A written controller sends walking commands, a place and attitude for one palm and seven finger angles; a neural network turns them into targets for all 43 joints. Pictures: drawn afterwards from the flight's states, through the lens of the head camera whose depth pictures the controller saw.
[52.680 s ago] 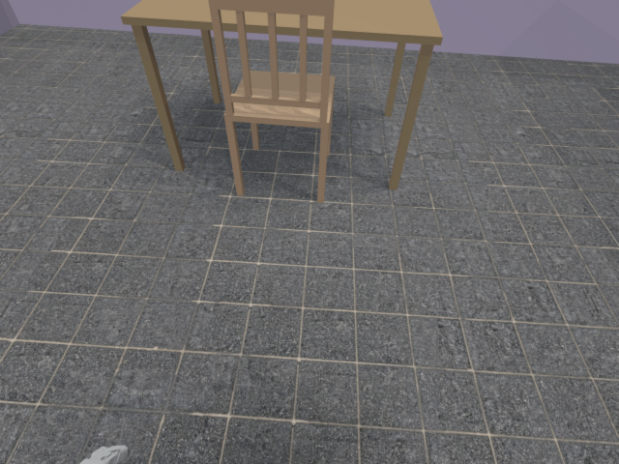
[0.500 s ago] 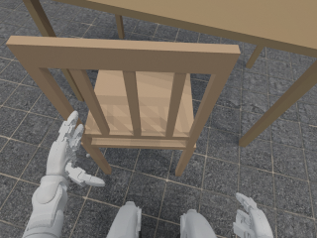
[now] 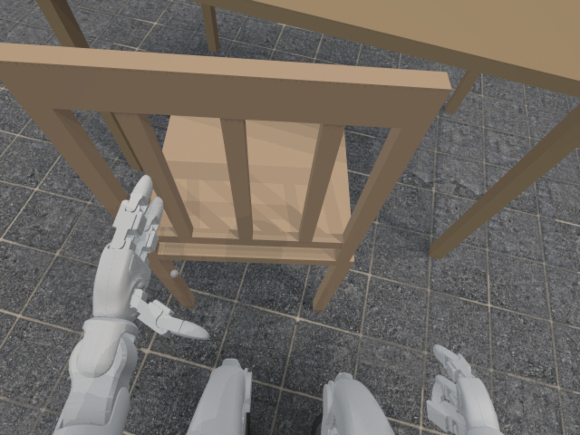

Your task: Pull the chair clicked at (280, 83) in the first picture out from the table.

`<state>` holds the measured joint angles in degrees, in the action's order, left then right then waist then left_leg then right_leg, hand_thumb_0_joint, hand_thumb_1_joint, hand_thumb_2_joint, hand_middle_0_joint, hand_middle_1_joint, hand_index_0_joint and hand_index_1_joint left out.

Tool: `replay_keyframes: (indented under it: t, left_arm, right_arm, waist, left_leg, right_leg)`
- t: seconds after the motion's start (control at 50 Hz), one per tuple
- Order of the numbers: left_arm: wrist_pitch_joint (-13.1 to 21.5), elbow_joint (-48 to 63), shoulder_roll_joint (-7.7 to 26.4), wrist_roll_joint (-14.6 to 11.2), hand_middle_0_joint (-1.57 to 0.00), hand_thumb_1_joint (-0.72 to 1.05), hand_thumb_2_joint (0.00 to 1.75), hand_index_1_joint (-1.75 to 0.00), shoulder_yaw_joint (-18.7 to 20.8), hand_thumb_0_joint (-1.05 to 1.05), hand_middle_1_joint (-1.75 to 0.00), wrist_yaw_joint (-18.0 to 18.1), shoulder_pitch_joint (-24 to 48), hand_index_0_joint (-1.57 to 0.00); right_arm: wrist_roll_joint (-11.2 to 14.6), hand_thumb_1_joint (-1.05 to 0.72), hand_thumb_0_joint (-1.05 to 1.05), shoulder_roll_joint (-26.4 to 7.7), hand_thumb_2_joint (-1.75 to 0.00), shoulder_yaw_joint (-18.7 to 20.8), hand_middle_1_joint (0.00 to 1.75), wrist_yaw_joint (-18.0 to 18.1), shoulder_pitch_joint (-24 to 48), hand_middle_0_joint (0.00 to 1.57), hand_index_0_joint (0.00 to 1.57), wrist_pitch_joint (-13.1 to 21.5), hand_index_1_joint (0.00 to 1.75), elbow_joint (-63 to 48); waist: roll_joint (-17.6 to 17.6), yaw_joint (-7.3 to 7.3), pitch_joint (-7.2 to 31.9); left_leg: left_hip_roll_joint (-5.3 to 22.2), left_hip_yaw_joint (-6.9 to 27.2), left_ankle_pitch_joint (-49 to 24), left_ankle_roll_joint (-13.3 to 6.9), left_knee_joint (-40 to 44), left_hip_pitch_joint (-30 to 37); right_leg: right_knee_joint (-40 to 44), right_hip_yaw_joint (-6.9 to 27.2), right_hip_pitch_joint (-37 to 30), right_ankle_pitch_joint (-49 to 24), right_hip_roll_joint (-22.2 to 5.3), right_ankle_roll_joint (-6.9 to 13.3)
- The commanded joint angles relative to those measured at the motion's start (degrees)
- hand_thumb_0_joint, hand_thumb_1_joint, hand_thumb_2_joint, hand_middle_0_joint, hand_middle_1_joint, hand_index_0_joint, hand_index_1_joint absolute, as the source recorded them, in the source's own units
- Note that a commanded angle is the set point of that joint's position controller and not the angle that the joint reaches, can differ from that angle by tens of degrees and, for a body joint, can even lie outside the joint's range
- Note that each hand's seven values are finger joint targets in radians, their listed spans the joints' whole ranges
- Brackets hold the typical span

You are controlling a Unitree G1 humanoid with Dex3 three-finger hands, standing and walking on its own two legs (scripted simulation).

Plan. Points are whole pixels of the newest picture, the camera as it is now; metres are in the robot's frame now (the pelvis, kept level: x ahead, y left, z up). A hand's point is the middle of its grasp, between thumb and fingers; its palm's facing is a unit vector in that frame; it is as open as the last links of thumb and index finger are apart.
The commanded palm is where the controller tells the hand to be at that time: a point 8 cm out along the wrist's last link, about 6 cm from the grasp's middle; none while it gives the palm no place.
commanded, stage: push the fingers through the gap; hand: left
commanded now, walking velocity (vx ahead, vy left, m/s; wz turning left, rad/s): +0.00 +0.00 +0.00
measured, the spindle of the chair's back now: (241, 189) +0.44 +0.09 +0.02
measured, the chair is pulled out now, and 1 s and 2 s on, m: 0.22 0.21 0.21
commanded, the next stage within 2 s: hook a spindle and tug to test in 1.40 s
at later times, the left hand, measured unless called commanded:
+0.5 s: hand (175, 227) +0.38 +0.18 +0.01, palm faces -0.02 -1.00 -0.02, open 16.9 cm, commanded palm +0.36 +0.22 +0.02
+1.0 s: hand (177, 196) +0.42 +0.18 +0.03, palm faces +0.02 -1.00 -0.02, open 16.9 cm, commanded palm +0.40 +0.23 +0.03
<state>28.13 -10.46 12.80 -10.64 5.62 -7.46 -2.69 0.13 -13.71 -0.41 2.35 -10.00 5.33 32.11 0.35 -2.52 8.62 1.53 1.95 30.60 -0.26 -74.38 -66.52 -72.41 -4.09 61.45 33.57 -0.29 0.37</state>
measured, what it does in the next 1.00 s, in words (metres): stands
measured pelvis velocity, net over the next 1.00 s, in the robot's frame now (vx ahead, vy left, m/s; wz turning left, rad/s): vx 0.00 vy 0.01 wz -0.02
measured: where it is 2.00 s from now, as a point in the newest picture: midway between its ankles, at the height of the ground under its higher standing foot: outside the picture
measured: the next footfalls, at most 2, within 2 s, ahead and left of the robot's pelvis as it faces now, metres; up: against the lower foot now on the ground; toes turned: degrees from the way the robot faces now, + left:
none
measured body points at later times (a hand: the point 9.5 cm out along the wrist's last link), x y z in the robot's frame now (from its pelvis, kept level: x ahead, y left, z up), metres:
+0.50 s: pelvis -0.01 +0.00 +0.00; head +0.12 +0.02 +0.43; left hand +0.38 +0.23 +0.01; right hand +0.13 -0.26 -0.11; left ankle +0.04 +0.11 -0.62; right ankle +0.01 -0.12 -0.62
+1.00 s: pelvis +0.00 +0.01 +0.00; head +0.14 +0.03 +0.43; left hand +0.41 +0.23 +0.03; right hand +0.11 -0.25 -0.11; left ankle +0.04 +0.11 -0.62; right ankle +0.01 -0.12 -0.62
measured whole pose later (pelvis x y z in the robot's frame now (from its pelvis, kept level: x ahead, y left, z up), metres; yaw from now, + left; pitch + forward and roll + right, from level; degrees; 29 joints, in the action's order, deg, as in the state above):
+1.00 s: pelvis +0.00 +0.01 +0.00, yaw -1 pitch +25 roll -3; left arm 26.7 -38.1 15.9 -8.5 14.0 -7.4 24.9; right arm 0.1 -14.0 -0.8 0.7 -12.6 0.4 35.4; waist 1.5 -5.1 8.6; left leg 1.7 0.7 29.9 -1.3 -73.1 -68.0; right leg -70.5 -2.9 63.1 32.1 -0.1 -0.8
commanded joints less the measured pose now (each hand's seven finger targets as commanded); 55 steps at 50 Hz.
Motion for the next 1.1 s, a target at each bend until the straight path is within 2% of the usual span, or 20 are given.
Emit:
replay_keyframes:
  t: [0.0, 0.04, 0.08, 0.12, 0.18, 0.2, 0.26, 0.32, 0.36, 0.4, 0.44, 0.52, 0.6, 0.68, 0.7, 0.74, 0.8, 0.86, 0.96, 1.08]
  left_arm:
    - [3.80, -2.48, 8.09, 0.92, -0.06, -0.50, 0.30, -0.08, 7.30, 0.00, -0.08, 3.02, 12.13, -0.06]
    - [-1.14, -9.43, 5.58, 0.78, -0.06, -0.50, 0.30, -0.08, 4.03, 0.00, -0.08, -0.23, 13.79, -0.06]
    - [-2.82, -4.66, 6.97, -0.97, -0.06, -0.50, 0.30, -0.08, 3.85, 0.00, -0.08, -2.53, 21.82, -0.06]
    - [-2.11, 3.92, 8.80, -2.05, -0.06, -0.50, 0.30, -0.08, 4.50, 0.00, -0.08, -3.49, 26.11, -0.06]
    - [1.29, 11.24, 12.21, -2.83, -0.06, -0.50, 0.30, -0.08, 7.39, 0.00, -0.08, -1.98, 27.69, -0.06]
    - [2.14, 10.11, 13.53, -2.55, -0.06, -0.50, 0.30, -0.08, 8.63, 0.00, -0.08, -1.00, 27.37, -0.06]
    - [3.57, 3.22, 11.82, -1.53, -0.06, -0.50, 0.30, -0.08, 8.37, 0.00, -0.08, 0.38, 29.38, -0.06]
    - [1.55, -11.34, 9.93, -0.35, -0.06, -0.50, 0.30, -0.08, 7.38, 0.00, -0.08, -1.06, 29.76, -0.06]
    - [-0.82, -16.99, 8.75, -0.02, -0.06, -0.50, 0.30, -0.08, 6.40, 0.00, -0.08, -2.72, 28.79, -0.06]
    - [-2.82, -17.54, 9.01, -0.49, -0.06, -0.50, 0.30, -0.08, 6.75, 0.00, -0.08, -4.15, 28.84, -0.06]
    - [-2.99, -12.51, 10.18, -1.27, -0.06, -0.50, 0.30, -0.08, 7.72, 0.00, -0.08, -4.46, 29.59, -0.06]
    - [1.40, -2.09, 15.52, -1.36, -0.06, -0.50, 0.30, -0.08, 12.42, 0.00, -0.08, -1.22, 34.60, -0.06]
    - [4.01, -7.60, 14.65, 0.35, -0.06, -0.50, 0.30, -0.08, 11.88, 0.00, -0.08, 0.89, 35.83, -0.06]
    - [1.67, -18.10, 10.64, 0.89, -0.06, -0.50, 0.30, -0.08, 8.10, 0.00, -0.08, -1.71, 36.99, -0.06]
    - [0.84, -19.40, 8.88, 0.73, -0.06, -0.50, 0.30, -0.08, 6.55, 0.00, -0.08, -2.67, 37.65, -0.06]
    - [-0.14, -19.57, 10.31, 0.24, -0.06, -0.50, 0.30, -0.08, 7.49, 0.00, -0.08, -3.78, 39.71, -0.06]
    - [0.67, -14.23, 11.23, -0.35, -0.06, -0.50, 0.30, -0.08, 7.96, 0.00, -0.08, -3.32, 44.14, -0.06]
    - [2.82, -10.31, 15.99, -0.10, -0.06, -0.50, 0.30, -0.08, 12.52, 0.00, -0.08, -0.72, 44.70, -0.06]
    - [2.82, -18.60, 14.83, 1.97, -0.06, -0.50, 0.30, -0.08, 12.50, 0.00, -0.08, 1.59, 44.23, -0.06]
    - [0.64, -21.98, 11.19, 1.11, -0.06, -0.50, 0.30, -0.08, 9.21, 0.00, -0.08, -1.70, 41.14, -0.06]
  right_arm:
    - [-0.54, -0.90, 0.00, -8.28, -0.90, 2.98, 0.30, -1.01, -1.15, 0.20, 0.20, 0.99, 0.30, -3.70]
    - [0.41, -0.90, 0.00, -9.63, -0.90, 3.10, 0.30, -1.14, -1.20, 0.20, 0.20, -0.49, 0.30, -4.71]
    - [1.14, -0.90, 0.00, -10.31, -0.90, 3.27, 0.30, -0.31, -1.08, 0.20, 0.20, -0.76, 0.30, -5.89]
    - [1.38, -0.90, 0.00, -10.18, -0.90, 3.48, 0.30, 0.47, -1.21, 0.20, 0.20, -0.05, 0.30, -6.85]
    - [0.85, -0.90, 0.00, -9.39, -0.90, 3.31, 0.30, 1.11, -1.95, 0.20, 0.20, 1.26, 0.30, -5.94]
    - [0.58, -0.90, 0.00, -9.47, -0.90, 3.10, 0.30, 1.07, -2.41, 0.20, 0.20, 1.46, 0.30, -5.03]
    - [0.16, -0.90, 0.00, -8.78, -0.90, 2.89, 0.30, 0.84, -2.46, 0.20, 0.20, 1.56, 0.30, -2.94]
    - [0.45, -0.90, 0.00, -9.41, -0.90, 2.68, 0.30, 0.42, -3.18, 0.20, 0.20, 0.83, 0.30, -1.57]
    - [0.83, -0.90, 0.00, -10.11, -0.90, 2.86, 0.30, 0.21, -3.56, 0.20, 0.20, -0.01, 0.30, -2.31]
    - [1.20, -0.90, 0.00, -10.32, -0.90, 2.98, 0.30, -0.17, -4.03, 0.20, 0.20, -0.69, 0.30, -3.65]
    - [1.28, -0.90, 0.00, -10.12, -0.90, 3.18, 0.30, -0.37, -4.21, 0.20, 0.20, -1.08, 0.30, -5.10]
    - [0.52, -0.90, 0.00, -9.41, -0.90, 3.40, 0.30, -0.43, -5.06, 0.20, 0.20, -1.01, 0.30, -4.90]
    - [-0.05, -0.90, 0.00, -9.26, -0.90, 3.25, 0.30, -0.60, -5.80, 0.20, 0.20, -1.14, 0.30, -2.42]
    - [0.37, -0.90, 0.00, -10.19, -0.90, 3.37, 0.30, -0.75, -6.41, 0.20, 0.20, -2.06, 0.30, -1.42]
    - [0.46, -0.90, 0.00, -10.19, -0.90, 3.42, 0.30, -0.85, -6.59, 0.20, 0.20, -2.23, 0.30, -1.59]
    - [0.68, -0.90, 0.00, -10.65, -0.90, 3.65, 0.30, -0.71, -7.01, 0.20, 0.20, -2.63, 0.30, -1.85]
    - [0.61, -0.90, 0.00, -10.38, -0.90, 3.64, 0.30, -0.66, -7.07, 0.20, 0.20, -2.61, 0.30, -2.33]
    - [-0.01, -0.90, 0.00, -10.10, -0.90, 3.74, 0.30, -0.64, -7.67, 0.20, 0.20, -2.67, 0.30, -1.92]
    - [-0.41, -0.90, 0.00, -9.67, -0.90, 3.24, 0.30, -1.11, -8.04, 0.20, 0.20, -3.77, 0.30, -1.05]
    - [0.36, -0.90, 0.00, -10.10, -0.90, 3.47, 0.30, -1.82, -8.22, 0.20, 0.20, -5.14, 0.30, -2.55]
  waist:
    - [3.66, -1.43, 18.24]
    - [0.70, -2.16, 15.92]
    - [2.04, -2.21, 18.70]
    - [4.84, -1.31, 26.01]
    - [6.44, -0.35, 31.61]
    - [5.51, -0.71, 30.89]
    - [2.87, -2.30, 25.99]
    - [0.57, -3.67, 17.43]
    - [0.55, -3.08, 16.07]
    - [2.73, -1.77, 18.04]
    - [3.77, -0.79, 23.69]
    - [6.72, -0.15, 30.68]
    - [3.76, -2.40, 26.28]
    - [3.00, -3.75, 20.16]
    - [3.73, -4.12, 20.28]
    - [3.67, -3.69, 22.15]
    - [7.41, -3.12, 27.48]
    - [7.39, -2.01, 31.78]
    - [4.32, -3.08, 26.69]
    - [3.76, -3.11, 24.88]
  left_leg:
    - [-0.59, 1.15, -15.40, -0.61, 7.02, 15.84]
    - [-0.89, 0.38, -8.91, -0.79, 8.03, 12.29]
    - [-1.06, 0.37, -7.63, -1.12, 9.02, 14.14]
    - [-0.84, 0.54, -11.84, -1.30, 9.22, 19.94]
    - [-0.51, 1.19, -19.87, -1.06, 9.29, 25.63]
    - [-0.32, 1.73, -21.12, -0.99, 9.07, 25.38]
    - [-0.37, 1.10, -17.61, -1.16, 7.88, 20.19]
    - [-0.70, 0.44, -9.38, -1.23, 7.90, 13.24]
    - [-0.95, 0.18, -7.35, -1.13, 8.87, 12.44]
    - [-1.16, -0.20, -9.25, -1.15, 9.80, 14.13]
    - [-1.05, -0.24, -13.99, -1.08, 10.21, 17.98]
    - [-0.41, 0.51, -23.26, -0.69, 9.52, 24.50]
    - [-0.20, 0.62, -21.36, -0.87, 8.56, 21.00]
    - [-0.36, 0.64, -15.23, -0.71, 9.33, 17.80]
    - [-0.43, 0.58, -15.37, -0.87, 9.33, 18.47]
    - [-0.34, 0.68, -15.89, -0.78, 9.49, 19.60]
    - [-0.07, 1.61, -21.89, -0.44, 9.52, 25.46]
    - [0.20, 1.94, -26.60, -0.01, 9.28, 28.87]
    - [-0.06, 1.34, -22.54, -0.27, 9.11, 22.62]
    - [-0.06, 0.61, -20.59, -0.43, 10.32, 21.98]
  right_leg:
    - [7.62, 0.49, -3.89, -13.88, 1.08, 1.20]
    - [9.41, 0.94, -4.61, -10.35, 1.13, 1.01]
    - [11.16, 1.80, -6.67, -9.39, 0.82, 1.09]
    - [11.37, 2.15, -9.23, -12.45, 0.68, 1.21]
    - [10.69, 2.07, -11.36, -18.07, 0.72, 1.19]
    - [9.93, 1.58, -10.53, -18.65, 0.93, 1.22]
    - [9.90, 1.83, -9.33, -17.03, 1.03, 0.64]
    - [11.17, 1.82, -5.95, -10.31, 1.13, 0.63]
    - [11.66, 1.77, -5.07, -8.68, 1.00, 0.89]
    - [12.08, 1.93, -7.15, -10.65, 0.83, 1.31]
    - [11.61, 2.01, -10.05, -15.20, 0.74, 1.33]
    - [9.89, 1.98, -11.61, -21.96, 1.06, 1.20]
    - [9.46, 1.79, -9.52, -20.71, 1.35, 0.82]
    - [10.61, 1.24, -5.72, -15.47, 1.29, 1.04]
    - [10.92, 1.17, -5.14, -15.34, 1.22, 1.13]
    - [11.11, 1.21, -5.62, -15.63, 1.14, 1.20]
    - [10.08, 0.74, -5.22, -18.50, 1.07, 1.47]
    - [9.73, 0.88, -7.28, -21.77, 1.21, 1.30]
    - [9.36, 0.86, -6.93, -20.11, 1.42, 0.90]
    - [11.04, 0.77, -7.48, -19.02, 1.58, 1.24]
